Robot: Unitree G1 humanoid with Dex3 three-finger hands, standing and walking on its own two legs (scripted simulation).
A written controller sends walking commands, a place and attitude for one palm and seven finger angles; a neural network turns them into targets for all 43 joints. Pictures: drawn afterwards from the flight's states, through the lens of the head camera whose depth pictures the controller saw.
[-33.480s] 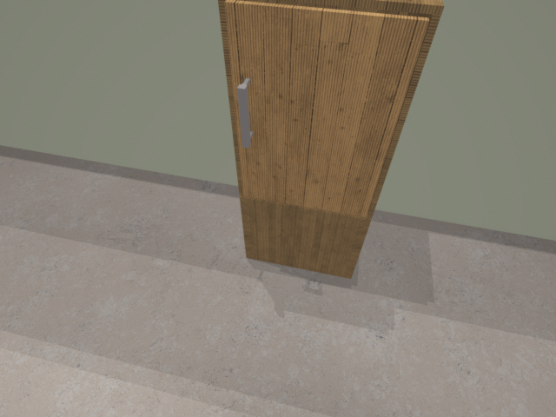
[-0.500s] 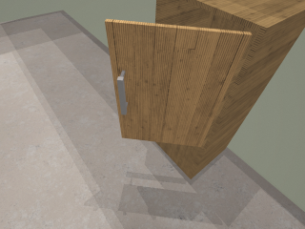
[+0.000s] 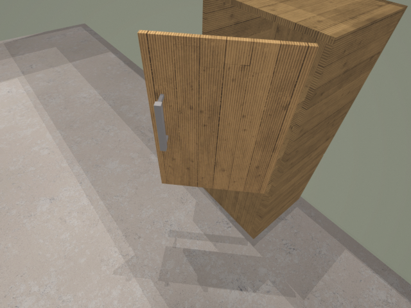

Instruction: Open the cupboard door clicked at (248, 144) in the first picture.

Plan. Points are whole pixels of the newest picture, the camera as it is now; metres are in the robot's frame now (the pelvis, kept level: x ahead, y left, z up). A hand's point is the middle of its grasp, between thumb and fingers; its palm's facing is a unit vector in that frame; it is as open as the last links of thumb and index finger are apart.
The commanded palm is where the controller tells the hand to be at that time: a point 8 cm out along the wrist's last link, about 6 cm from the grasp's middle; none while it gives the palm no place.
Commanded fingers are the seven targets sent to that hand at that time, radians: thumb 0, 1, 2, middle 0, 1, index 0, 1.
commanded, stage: come to a stop and stand still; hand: left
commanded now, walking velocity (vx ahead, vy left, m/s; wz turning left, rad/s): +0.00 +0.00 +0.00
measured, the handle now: (162, 123) +0.60 +0.16 -0.01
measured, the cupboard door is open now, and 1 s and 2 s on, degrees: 45 45 45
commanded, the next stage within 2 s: look again from close up in 0.12 s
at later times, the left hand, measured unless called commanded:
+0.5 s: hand out of the picture +0.03 +0.19 -0.18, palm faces +0.05 -0.98 -0.21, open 7.4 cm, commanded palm none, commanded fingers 0.00 0.90 0.90 -0.20 -0.30 -0.20 -0.30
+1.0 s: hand out of the picture +0.00 +0.21 -0.18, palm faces +0.03 -0.98 -0.20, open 7.4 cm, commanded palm none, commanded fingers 0.00 0.90 0.90 -0.20 -0.30 -0.20 -0.30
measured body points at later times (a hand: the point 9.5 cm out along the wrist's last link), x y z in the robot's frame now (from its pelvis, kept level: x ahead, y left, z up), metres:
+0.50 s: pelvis +0.01 +0.01 -0.01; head -0.01 +0.01 +0.44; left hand +0.03 +0.24 -0.17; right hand +0.06 -0.23 -0.16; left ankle +0.03 +0.10 -0.74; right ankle +0.03 -0.12 -0.74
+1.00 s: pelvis +0.00 +0.02 +0.00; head -0.02 +0.03 +0.45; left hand +0.00 +0.26 -0.16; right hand +0.03 -0.22 -0.15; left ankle +0.03 +0.10 -0.74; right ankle +0.03 -0.12 -0.74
